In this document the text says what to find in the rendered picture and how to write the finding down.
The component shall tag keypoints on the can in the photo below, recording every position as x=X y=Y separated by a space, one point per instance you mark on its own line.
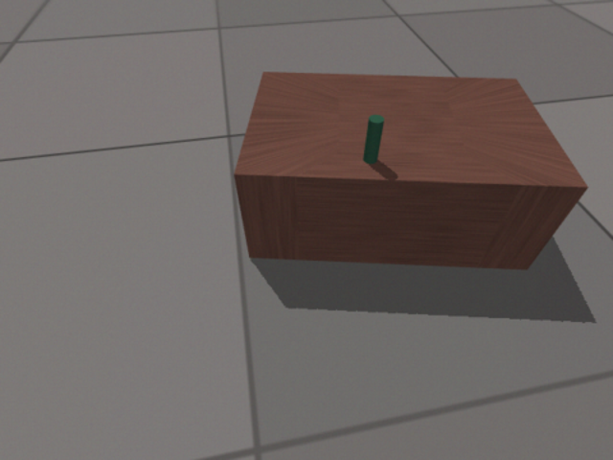
x=373 y=138

